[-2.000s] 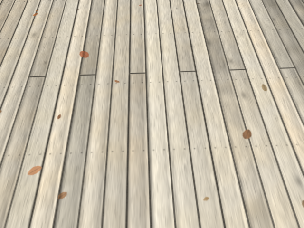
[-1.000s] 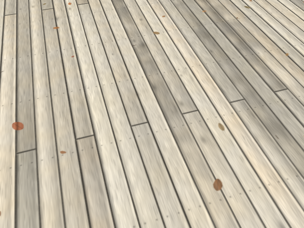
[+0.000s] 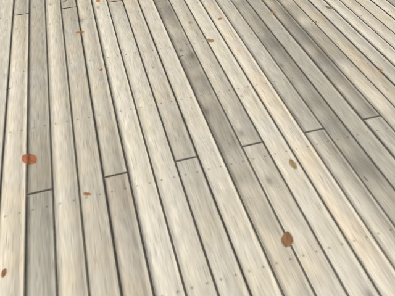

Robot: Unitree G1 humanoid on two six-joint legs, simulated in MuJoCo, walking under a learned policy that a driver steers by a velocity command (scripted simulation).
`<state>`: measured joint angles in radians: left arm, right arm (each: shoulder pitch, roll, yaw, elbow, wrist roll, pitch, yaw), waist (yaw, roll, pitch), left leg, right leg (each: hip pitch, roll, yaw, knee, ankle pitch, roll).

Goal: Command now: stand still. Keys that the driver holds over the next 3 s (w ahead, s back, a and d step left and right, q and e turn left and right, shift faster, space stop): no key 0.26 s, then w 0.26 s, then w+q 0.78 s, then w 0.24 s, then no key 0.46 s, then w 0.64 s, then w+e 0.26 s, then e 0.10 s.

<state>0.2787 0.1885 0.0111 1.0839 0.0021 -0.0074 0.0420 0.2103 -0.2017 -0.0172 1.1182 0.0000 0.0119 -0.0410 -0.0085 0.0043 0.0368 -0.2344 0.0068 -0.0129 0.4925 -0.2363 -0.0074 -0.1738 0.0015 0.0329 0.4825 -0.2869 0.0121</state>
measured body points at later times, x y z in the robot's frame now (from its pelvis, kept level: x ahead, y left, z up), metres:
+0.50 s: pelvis +0.03 -0.01 -0.01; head +0.04 -0.01 +0.44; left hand +0.02 +0.23 -0.16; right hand +0.01 -0.25 -0.16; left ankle +0.02 +0.12 -0.74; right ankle -0.02 -0.12 -0.73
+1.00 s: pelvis +0.26 +0.03 -0.03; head +0.29 +0.03 +0.42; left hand +0.15 +0.26 -0.17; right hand +0.50 -0.17 -0.13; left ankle +0.35 +0.10 -0.74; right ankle +0.04 -0.14 -0.65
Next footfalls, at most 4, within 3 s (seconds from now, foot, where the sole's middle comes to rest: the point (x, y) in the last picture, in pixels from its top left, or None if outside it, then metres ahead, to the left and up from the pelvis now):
0.94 left None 0.39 0.11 -0.77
1.44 right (201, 240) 0.71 0.02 -0.77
1.88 left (125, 229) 0.76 0.30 -0.77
2.20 right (188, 216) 0.81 0.06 -0.77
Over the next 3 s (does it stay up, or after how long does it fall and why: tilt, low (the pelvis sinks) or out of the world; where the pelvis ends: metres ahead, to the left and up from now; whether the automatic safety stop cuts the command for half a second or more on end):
stays up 1.01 0.36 0.00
